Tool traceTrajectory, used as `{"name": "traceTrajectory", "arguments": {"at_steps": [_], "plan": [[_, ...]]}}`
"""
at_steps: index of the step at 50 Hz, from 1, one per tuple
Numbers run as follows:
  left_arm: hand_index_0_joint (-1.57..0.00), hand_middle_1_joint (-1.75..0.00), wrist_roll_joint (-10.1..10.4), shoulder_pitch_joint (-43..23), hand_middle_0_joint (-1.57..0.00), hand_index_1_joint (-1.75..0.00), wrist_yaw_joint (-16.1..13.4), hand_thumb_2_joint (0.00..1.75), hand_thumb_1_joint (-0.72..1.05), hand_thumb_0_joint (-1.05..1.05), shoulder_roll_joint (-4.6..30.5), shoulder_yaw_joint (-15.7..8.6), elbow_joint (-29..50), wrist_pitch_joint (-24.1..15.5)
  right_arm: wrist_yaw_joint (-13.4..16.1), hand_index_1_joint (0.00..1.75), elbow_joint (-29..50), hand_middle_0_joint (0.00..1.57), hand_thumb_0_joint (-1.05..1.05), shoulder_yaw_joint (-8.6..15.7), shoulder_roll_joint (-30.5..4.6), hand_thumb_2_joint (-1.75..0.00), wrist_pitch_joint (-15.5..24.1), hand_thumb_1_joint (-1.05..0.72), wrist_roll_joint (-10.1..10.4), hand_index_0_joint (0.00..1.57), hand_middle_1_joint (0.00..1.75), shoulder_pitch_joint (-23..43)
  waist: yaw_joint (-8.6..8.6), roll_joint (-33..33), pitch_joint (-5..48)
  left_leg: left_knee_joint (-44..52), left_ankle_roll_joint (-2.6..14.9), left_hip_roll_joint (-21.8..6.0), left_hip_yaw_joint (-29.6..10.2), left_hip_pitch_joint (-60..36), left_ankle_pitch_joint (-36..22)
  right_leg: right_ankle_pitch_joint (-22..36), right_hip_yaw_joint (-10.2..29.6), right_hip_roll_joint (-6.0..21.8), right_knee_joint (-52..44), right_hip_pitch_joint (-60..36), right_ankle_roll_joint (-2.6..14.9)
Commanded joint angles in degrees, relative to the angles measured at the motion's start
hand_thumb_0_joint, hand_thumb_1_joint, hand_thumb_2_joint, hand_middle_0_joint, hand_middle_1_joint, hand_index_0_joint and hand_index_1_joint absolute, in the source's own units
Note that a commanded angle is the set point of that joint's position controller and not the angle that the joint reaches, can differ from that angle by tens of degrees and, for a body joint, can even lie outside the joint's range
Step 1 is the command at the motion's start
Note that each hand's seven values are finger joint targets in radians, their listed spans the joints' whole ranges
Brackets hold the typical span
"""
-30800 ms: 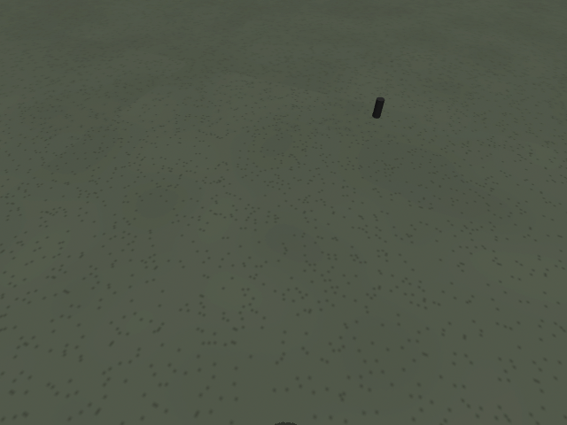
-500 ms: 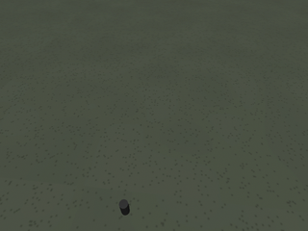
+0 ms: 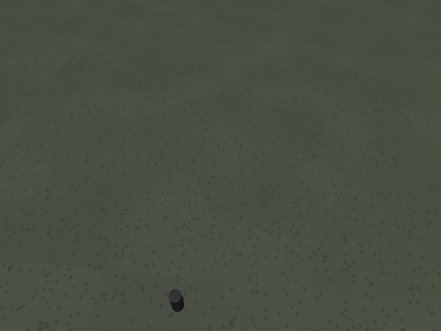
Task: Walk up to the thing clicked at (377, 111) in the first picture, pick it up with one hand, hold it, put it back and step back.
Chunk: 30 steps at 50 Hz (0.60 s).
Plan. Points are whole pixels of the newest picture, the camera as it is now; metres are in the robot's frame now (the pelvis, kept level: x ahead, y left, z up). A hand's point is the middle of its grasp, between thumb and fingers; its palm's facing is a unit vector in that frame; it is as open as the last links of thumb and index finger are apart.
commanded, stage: stand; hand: left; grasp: from the side
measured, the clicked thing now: (176, 300) +0.40 +0.18 -0.72
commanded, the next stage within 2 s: step back in 0.60 s
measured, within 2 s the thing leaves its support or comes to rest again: neither
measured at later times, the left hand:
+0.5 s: hand out of the picture +0.07 +0.24 -0.16, palm faces -0.02 -0.94 -0.34, open 7.4 cm
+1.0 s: hand out of the picture +0.09 +0.31 -0.18, palm faces -0.01 -0.93 -0.36, open 7.4 cm
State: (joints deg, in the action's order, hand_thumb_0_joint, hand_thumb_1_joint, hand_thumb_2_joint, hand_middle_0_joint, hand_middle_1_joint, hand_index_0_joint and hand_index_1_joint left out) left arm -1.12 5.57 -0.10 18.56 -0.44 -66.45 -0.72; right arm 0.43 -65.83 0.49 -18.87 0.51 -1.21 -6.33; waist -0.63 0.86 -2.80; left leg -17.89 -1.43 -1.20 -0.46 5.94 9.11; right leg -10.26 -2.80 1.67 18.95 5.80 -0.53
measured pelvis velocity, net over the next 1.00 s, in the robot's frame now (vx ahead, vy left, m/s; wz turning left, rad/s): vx -0.06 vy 0.05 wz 0.02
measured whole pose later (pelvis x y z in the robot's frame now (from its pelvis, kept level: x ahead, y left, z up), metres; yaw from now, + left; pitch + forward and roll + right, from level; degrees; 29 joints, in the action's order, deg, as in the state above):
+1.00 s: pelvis -0.06 +0.05 -0.02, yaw +1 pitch -1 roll -1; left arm -0.2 -0.9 -1.6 23.2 -3.7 -51.9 3.7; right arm -0.3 -54.6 3.2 -20.8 -1.9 -1.9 -9.0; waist 1.6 -2.9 -12.2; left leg -36.4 3.0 2.1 -0.8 16.7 18.5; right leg -30.7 9.2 -4.1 57.3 26.1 1.2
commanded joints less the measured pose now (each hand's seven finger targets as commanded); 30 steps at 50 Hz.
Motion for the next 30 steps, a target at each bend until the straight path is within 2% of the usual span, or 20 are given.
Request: {"name": "traceTrajectory", "arguments": {"at_steps": [1,7,9,14,22,25,26,29,30], "plan": [[-0.20,-0.30,0.29,-1.59,-0.20,-0.30,-0.92,0.90,0.90,0.00,12.29,-2.30,2.87,-1.06,0.51,0.30,2.69,0.20,0.00,1.76,-11.40,-0.90,0.98,-0.90,0.23,0.20,0.30,1.52,0.33,-1.02,2.11,3.36,1.85,-5.66,-4.76,0.98,-3.40,2.17,5.31,5.92,-4.10,0.48,1.04],[-0.20,-0.30,0.30,-1.44,-0.20,-0.30,-0.90,0.90,0.90,0.00,12.23,-2.22,3.24,-1.30,0.44,0.30,2.95,0.20,0.00,1.81,-11.69,-0.90,1.08,-0.90,0.32,0.20,0.30,2.10,0.33,-1.01,4.12,2.83,2.00,-6.02,-4.54,-0.42,-6.31,5.88,5.65,6.33,-3.86,-0.52,1.15],[-0.20,-0.30,0.29,-1.74,-0.20,-0.30,-0.89,0.90,0.90,0.00,12.45,-2.30,3.39,-1.34,0.39,0.30,2.84,0.20,0.00,1.76,-11.66,-0.90,0.98,-0.90,0.31,0.20,0.30,1.60,0.52,-1.20,3.54,3.20,1.94,-5.95,-4.49,0.45,-5.08,4.68,5.76,6.31,-3.94,-0.61,1.12],[-0.20,-0.30,0.39,-1.11,-0.20,-0.30,-0.84,0.90,0.90,0.00,12.21,-2.12,3.53,-1.36,0.45,0.30,2.94,0.20,0.00,1.69,-12.07,-0.90,1.08,-0.90,0.39,0.20,0.30,1.89,0.39,-0.07,4.59,2.34,1.94,-6.19,-4.38,-0.55,-8.45,8.76,5.60,6.46,-3.27,-1.36,1.13],[-0.20,-0.30,0.35,-0.48,-0.20,-0.30,-0.84,0.90,0.90,0.00,12.38,-2.01,3.62,-1.26,0.26,0.30,2.65,0.20,0.00,1.76,-12.11,-0.90,0.87,-0.90,0.34,0.20,0.30,1.38,0.42,-0.90,3.21,3.28,1.81,-6.03,-4.60,0.87,-4.68,3.84,5.54,6.15,-4.35,-0.44,1.20],[-0.20,-0.30,0.33,-0.65,-0.20,-0.30,-0.80,0.90,0.90,0.00,12.48,-2.00,3.84,-1.36,0.20,0.30,2.91,0.20,0.00,1.71,-11.79,-0.90,0.86,-0.90,0.37,0.20,0.30,1.77,0.42,-1.34,3.38,2.98,1.86,-6.01,-4.47,0.52,-5.64,5.47,5.47,6.20,-4.15,-0.41,1.30],[-0.20,-0.30,0.44,-1.04,-0.20,-0.30,-0.76,0.90,0.90,0.00,12.70,-2.16,3.92,-1.34,0.24,0.30,2.77,0.20,0.00,1.70,-12.11,-0.90,0.91,-0.90,0.37,0.20,0.30,0.86,0.83,-1.09,3.55,3.22,1.84,-5.95,-4.34,0.61,-4.67,4.71,5.89,6.30,-4.14,-0.62,1.35],[-0.20,-0.30,0.42,-0.66,-0.20,-0.30,-0.72,0.90,0.90,0.00,12.56,-2.12,3.95,-1.31,0.24,0.30,2.99,0.20,0.00,1.74,-12.29,-0.90,0.98,-0.90,0.34,0.20,0.30,1.80,0.45,-0.08,3.57,3.19,1.91,-6.16,-4.56,0.39,-4.37,3.89,5.72,6.20,-4.01,-0.25,1.39],[-0.20,-0.30,1.62,-0.69,-0.20,-0.30,-0.80,0.90,0.90,0.00,17.22,-5.29,5.11,-0.65,-0.17,0.30,4.91,0.20,0.00,3.12,-15.52,-0.90,0.05,-0.90,1.00,0.20,0.30,3.39,0.54,-1.48,-2.67,-4.43,3.60,-4.73,-4.92,5.70,-13.81,15.30,6.91,5.97,0.50,3.22,2.20]]}}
